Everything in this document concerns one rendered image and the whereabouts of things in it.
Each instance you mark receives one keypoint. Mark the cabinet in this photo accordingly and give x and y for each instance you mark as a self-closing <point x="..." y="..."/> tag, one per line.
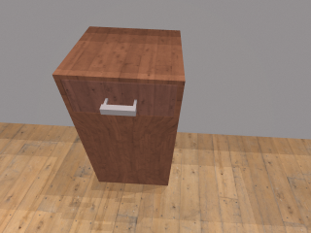
<point x="126" y="149"/>

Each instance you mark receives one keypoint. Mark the handle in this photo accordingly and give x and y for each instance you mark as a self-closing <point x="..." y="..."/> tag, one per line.
<point x="118" y="110"/>

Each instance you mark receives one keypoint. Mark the drawer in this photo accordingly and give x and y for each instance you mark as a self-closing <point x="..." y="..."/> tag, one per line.
<point x="153" y="99"/>

